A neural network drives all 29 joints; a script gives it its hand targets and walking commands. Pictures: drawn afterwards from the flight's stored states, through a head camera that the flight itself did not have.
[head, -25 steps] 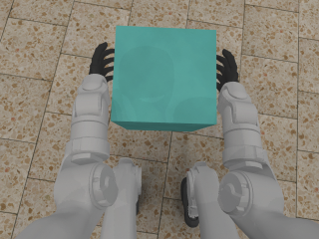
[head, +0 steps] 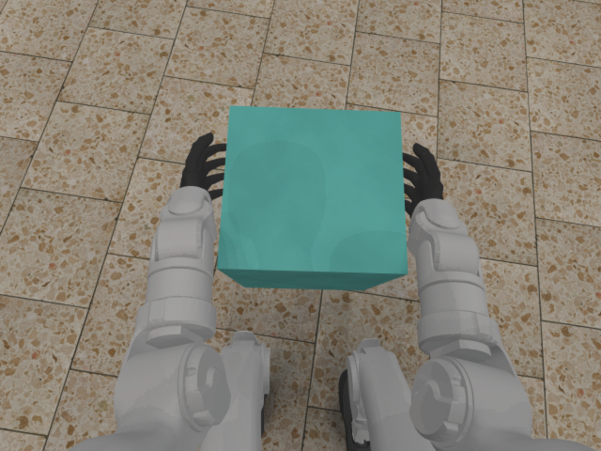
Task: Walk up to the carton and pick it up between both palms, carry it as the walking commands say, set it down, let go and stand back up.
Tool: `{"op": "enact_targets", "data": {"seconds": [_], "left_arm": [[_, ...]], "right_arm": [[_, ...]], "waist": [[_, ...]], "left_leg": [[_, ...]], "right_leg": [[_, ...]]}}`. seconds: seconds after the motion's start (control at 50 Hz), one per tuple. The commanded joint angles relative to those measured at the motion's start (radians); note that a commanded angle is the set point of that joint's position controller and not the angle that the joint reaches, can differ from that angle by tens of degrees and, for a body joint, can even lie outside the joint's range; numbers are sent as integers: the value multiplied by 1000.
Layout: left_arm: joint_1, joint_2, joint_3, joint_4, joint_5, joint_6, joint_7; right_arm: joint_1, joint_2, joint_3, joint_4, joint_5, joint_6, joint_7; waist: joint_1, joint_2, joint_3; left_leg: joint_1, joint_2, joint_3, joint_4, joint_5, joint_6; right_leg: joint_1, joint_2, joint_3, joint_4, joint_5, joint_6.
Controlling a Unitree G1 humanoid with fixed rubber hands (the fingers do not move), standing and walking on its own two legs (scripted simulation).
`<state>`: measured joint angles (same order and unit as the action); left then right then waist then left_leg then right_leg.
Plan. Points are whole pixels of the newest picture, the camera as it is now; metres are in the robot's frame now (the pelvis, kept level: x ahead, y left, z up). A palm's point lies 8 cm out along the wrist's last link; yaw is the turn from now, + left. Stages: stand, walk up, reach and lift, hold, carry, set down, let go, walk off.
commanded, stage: reach and lift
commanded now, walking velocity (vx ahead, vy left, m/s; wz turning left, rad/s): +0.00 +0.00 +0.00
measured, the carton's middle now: (308, 215) +0.45 +0.01 -0.11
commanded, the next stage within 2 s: none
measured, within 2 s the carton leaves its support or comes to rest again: neither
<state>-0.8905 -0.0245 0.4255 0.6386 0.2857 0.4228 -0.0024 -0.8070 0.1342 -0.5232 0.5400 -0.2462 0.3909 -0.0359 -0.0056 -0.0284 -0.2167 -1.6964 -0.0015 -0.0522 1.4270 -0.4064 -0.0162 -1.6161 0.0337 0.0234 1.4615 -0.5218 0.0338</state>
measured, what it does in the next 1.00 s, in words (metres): rises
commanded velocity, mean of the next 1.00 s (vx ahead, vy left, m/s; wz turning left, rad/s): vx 0.00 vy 0.00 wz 0.00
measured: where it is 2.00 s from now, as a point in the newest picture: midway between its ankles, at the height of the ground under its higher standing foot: (304, 421)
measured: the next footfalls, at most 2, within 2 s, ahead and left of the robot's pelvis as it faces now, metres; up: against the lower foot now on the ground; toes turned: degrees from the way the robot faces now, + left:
none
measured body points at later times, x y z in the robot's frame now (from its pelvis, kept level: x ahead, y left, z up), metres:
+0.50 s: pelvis +0.02 +0.00 +0.07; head +0.19 +0.03 +0.49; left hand +0.44 +0.16 +0.02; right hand +0.43 -0.14 +0.03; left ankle +0.10 +0.12 -0.55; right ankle +0.06 -0.13 -0.55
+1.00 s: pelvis +0.04 +0.00 +0.14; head +0.17 +0.02 +0.57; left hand +0.42 +0.16 +0.09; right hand +0.41 -0.14 +0.10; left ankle +0.10 +0.12 -0.55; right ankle +0.06 -0.13 -0.55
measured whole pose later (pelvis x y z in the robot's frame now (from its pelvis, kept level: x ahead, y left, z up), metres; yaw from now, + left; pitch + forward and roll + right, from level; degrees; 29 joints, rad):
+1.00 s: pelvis +0.04 +0.00 +0.14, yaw +1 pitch +22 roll -1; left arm -0.54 -0.14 0.40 0.47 0.34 0.42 -0.05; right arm -0.47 0.23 -0.45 0.40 -0.31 0.39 0.01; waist 0.00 -0.03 -0.11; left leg -0.94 0.00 -0.04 0.82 -0.26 -0.01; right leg -0.88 0.02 0.04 0.84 -0.35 0.02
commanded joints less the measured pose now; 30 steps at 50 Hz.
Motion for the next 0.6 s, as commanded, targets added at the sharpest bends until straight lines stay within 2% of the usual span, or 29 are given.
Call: {"op": "enact_targets", "data": {"seconds": [0.0, 0.58], "left_arm": [[-552, -1096, -526, 52, -172, -25, -249], [-298, -1123, -581, -36, -140, -34, -281]], "right_arm": [[-679, 1019, 610, 64, 167, -5, 278], [-395, 1047, 673, 2, 130, -13, 305]], "waist": [[10, 67, -859], [4, 53, -659]], "left_leg": [[750, -157, 71, -147, 225, 0], [1060, -138, 31, -443, 324, 10]], "right_leg": [[298, 154, -73, -206, 211, -1], [636, 132, -25, -508, 318, -11]]}}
